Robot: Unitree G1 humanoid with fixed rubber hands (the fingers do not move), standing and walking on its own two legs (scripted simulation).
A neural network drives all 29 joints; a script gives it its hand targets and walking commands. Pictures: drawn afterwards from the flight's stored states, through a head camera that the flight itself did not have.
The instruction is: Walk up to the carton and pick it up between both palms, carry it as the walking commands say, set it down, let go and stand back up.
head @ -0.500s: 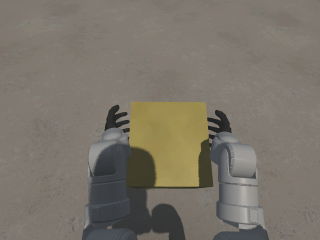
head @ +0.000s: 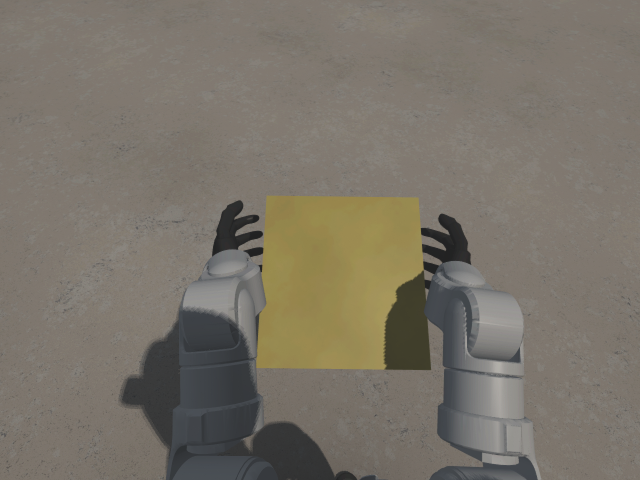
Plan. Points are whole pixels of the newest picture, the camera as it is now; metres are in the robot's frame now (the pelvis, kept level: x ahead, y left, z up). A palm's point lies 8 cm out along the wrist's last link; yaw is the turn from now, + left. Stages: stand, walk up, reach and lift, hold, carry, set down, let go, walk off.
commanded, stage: carry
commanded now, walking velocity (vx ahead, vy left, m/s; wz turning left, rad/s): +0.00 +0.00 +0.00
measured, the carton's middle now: (338, 293) +0.36 -0.02 +0.01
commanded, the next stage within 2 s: none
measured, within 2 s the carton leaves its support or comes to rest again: neither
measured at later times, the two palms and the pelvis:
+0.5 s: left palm (292, 321) +0.27 +0.04 +0.11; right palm (543, 372) +0.22 -0.20 +0.09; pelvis -0.08 -0.02 +0.00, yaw -7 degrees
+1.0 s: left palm (247, 353) +0.24 +0.08 +0.12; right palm (521, 384) +0.21 -0.17 +0.11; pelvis -0.10 -0.01 +0.00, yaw -6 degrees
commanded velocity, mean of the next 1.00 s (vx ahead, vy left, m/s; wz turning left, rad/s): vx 0.00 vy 0.00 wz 0.00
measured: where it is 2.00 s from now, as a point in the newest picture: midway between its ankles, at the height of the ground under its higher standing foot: outside the picture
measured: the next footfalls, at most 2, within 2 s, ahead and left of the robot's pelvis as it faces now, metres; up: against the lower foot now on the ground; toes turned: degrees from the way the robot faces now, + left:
left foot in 0.04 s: +0.01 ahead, +0.11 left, +0.00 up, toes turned -16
right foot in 0.30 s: +0.01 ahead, -0.12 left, +0.00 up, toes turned +4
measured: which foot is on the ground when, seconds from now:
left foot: up 0.00-0.02, down 0.04-1.00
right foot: down 0.00-0.04, up 0.06-0.28, down 0.30-1.00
